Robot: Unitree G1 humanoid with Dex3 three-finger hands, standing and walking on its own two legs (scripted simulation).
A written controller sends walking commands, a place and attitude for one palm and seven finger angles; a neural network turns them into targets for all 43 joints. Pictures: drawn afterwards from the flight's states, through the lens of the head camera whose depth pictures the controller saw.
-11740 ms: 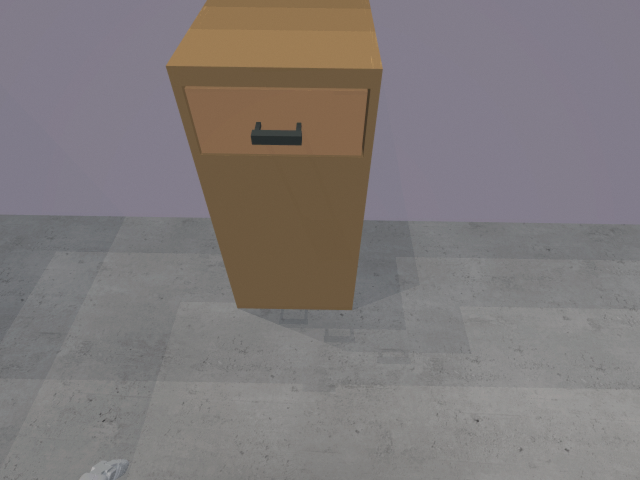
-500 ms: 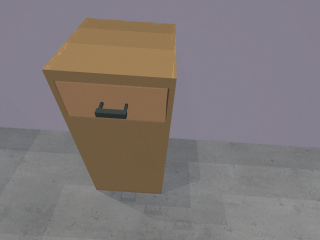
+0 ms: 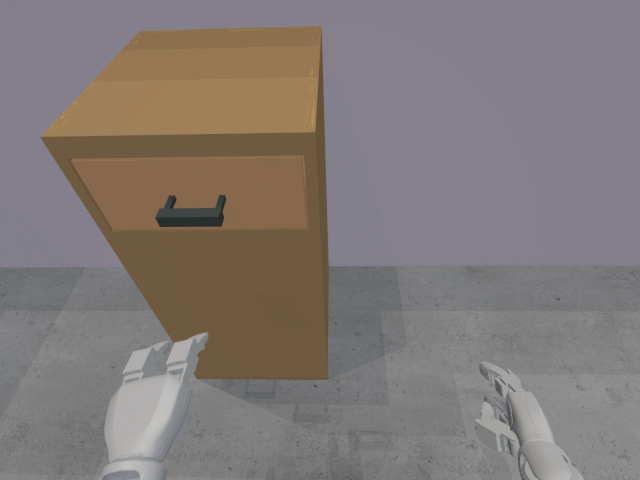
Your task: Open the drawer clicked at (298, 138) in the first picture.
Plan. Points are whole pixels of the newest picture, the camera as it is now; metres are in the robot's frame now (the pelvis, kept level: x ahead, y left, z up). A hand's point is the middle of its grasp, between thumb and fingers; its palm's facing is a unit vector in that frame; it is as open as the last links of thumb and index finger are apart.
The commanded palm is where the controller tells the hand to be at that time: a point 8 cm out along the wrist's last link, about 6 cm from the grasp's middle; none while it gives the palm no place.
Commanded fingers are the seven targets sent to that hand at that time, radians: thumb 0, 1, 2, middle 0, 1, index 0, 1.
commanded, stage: raise the hand with hooked fingers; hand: left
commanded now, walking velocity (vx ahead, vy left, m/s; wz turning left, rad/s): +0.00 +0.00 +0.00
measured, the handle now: (193, 209) +0.51 +0.28 +0.04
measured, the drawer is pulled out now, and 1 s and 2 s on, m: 0.00 0.00 0.00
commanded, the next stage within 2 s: move the hooked fingers above the handle in 1.50 s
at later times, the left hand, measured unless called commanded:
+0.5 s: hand (153, 351) +0.25 +0.23 +0.05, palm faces +0.02 -0.11 -0.99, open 11.4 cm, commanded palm +0.22 +0.24 +0.11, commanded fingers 0.00 -0.17 0.44 -0.28 -0.99 -0.28 -0.99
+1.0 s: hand (117, 262) +0.32 +0.28 +0.13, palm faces +0.10 -0.08 -0.99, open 13.7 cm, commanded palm +0.29 +0.27 +0.19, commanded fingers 0.00 -0.50 0.30 -0.30 -1.20 -0.30 -1.20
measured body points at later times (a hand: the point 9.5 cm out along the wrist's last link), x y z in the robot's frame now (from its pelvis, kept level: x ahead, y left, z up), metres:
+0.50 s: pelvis +0.04 -0.02 +0.01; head +0.07 -0.05 +0.46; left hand +0.24 +0.24 +0.10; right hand +0.24 -0.22 -0.10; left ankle +0.04 +0.11 -0.70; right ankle +0.00 -0.10 -0.70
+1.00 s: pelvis +0.04 +0.02 +0.03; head +0.05 -0.02 +0.48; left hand +0.31 +0.28 +0.19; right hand +0.27 -0.17 -0.07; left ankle +0.04 +0.11 -0.70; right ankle +0.00 -0.10 -0.70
